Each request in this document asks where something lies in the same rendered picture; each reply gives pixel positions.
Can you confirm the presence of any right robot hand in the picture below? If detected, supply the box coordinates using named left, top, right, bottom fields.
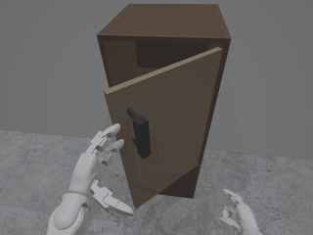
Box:
left=220, top=189, right=259, bottom=235

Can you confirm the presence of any left robot hand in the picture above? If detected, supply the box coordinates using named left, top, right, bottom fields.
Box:
left=68, top=123, right=134, bottom=216

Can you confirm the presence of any handle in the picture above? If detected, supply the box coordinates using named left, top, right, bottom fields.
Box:
left=127, top=108, right=152, bottom=159

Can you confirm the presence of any robot left forearm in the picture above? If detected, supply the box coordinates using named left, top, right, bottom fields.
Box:
left=46, top=192, right=93, bottom=235

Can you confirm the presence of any cupboard door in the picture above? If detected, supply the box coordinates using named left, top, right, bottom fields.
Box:
left=103, top=47, right=223, bottom=209

